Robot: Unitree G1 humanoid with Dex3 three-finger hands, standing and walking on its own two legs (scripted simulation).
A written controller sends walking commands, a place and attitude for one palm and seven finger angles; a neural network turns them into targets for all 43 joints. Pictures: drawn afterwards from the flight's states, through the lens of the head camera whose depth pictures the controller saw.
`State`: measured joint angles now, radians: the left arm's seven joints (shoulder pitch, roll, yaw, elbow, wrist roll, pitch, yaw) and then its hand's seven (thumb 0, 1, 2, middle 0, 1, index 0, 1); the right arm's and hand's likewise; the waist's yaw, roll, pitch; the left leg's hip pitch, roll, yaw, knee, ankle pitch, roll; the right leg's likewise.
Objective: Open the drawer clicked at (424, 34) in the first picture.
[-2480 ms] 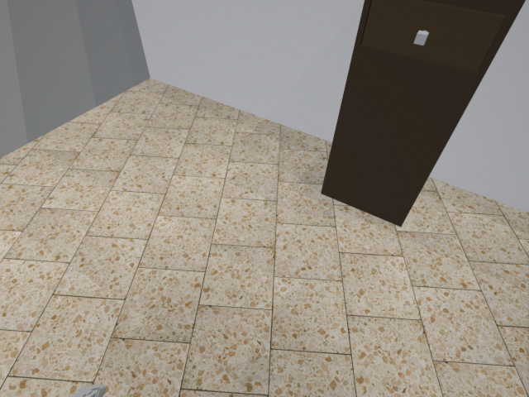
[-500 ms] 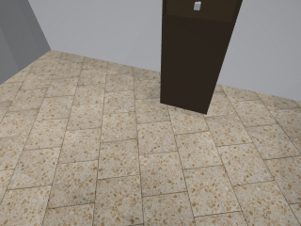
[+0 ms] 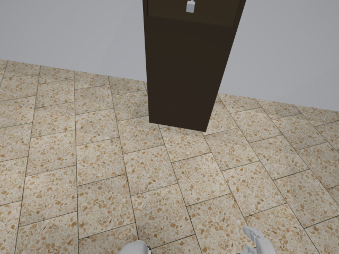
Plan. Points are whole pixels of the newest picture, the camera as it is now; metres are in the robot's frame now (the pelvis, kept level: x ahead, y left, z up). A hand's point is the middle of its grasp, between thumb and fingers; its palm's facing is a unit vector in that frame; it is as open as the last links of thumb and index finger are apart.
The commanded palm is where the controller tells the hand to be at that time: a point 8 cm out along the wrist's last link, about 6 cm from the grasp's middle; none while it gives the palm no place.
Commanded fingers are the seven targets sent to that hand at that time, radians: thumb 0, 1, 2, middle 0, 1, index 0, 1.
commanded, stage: walk to a spot facing it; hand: left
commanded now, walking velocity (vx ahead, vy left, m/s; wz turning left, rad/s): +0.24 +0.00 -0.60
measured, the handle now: (191, 5) +1.01 +0.06 +0.12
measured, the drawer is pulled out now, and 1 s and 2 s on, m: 0.00 0.00 0.00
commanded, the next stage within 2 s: none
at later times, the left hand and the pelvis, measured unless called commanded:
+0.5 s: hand (135, 180) +0.33 +0.15 -0.15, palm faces -0.36 -0.91 -0.21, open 7.4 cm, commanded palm none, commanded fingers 0.00 0.90 0.90 -0.20 -0.30 -0.20 -0.30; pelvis +0.14 +0.02 +0.01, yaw -20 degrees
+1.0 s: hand (136, 169) +0.38 +0.16 -0.17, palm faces -0.50 -0.84 -0.20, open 7.4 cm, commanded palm none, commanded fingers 0.00 0.90 0.90 -0.20 -0.30 -0.20 -0.30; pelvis +0.20 +0.03 +0.00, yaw -37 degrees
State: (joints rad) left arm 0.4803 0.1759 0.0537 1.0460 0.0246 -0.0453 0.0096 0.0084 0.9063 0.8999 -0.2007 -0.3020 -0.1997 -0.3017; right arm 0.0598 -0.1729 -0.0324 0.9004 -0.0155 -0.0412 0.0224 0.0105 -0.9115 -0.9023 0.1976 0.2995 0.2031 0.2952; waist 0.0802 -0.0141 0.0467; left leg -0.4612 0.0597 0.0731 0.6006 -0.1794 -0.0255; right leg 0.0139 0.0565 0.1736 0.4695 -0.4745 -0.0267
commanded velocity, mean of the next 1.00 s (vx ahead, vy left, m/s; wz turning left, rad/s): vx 0.00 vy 0.00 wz -0.60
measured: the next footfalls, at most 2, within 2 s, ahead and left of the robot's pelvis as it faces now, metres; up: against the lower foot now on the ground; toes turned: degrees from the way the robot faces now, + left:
right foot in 0.54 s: +0.20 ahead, -0.12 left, +0.00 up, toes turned -29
left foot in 0.96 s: +0.31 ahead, +0.09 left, +0.00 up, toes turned -31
